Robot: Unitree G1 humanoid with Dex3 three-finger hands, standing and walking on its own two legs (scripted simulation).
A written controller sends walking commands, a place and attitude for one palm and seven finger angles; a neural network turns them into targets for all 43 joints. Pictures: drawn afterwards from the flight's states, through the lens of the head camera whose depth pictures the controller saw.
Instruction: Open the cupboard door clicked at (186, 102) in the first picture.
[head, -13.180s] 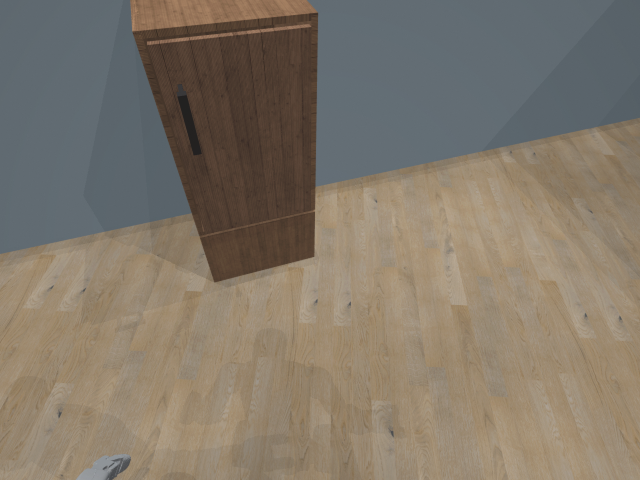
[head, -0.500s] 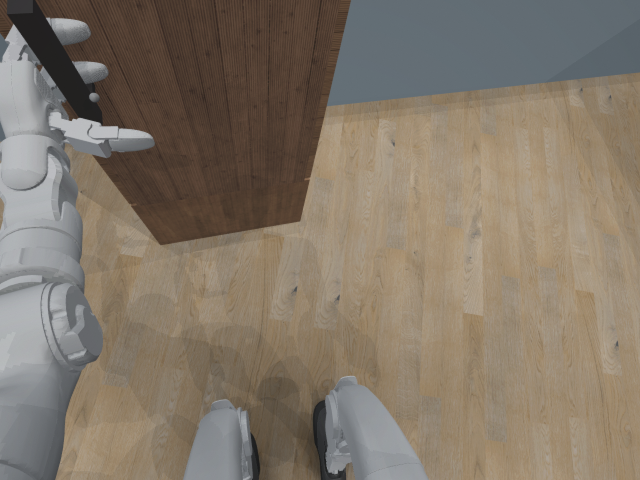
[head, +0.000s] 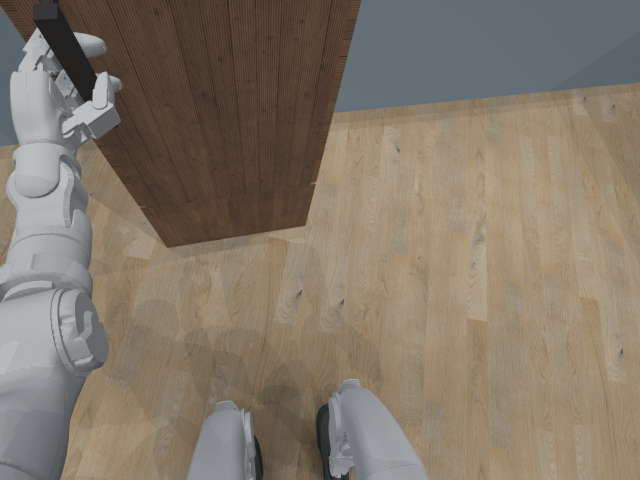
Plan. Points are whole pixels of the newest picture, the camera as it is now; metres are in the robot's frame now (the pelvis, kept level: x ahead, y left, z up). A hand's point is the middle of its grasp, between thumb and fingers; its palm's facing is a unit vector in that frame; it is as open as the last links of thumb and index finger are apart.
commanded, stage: close the thumb around the handle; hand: left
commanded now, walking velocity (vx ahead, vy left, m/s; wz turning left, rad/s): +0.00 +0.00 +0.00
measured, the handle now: (82, 62) +0.60 +0.22 +0.06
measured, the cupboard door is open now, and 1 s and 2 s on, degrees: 0 43 45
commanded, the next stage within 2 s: pull the door open along its arc in 0.06 s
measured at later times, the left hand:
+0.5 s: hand (116, 132) +0.51 +0.18 +0.05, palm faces +0.09 -1.00 -0.01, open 5.7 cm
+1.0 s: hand (245, 252) +0.36 +0.05 +0.05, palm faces +0.34 -0.94 -0.01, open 6.3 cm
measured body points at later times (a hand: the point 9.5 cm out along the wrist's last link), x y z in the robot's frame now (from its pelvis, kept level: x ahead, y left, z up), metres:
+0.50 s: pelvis +0.01 +0.00 +0.01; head +0.16 +0.02 +0.43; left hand +0.50 +0.23 +0.05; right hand +0.01 -0.25 -0.10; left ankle -0.01 +0.09 -0.63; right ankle +0.03 -0.12 -0.63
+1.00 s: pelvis +0.03 -0.02 +0.03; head +0.12 -0.02 +0.47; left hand +0.33 +0.10 +0.06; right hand +0.21 -0.21 -0.09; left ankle +0.00 +0.09 -0.63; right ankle +0.03 -0.12 -0.63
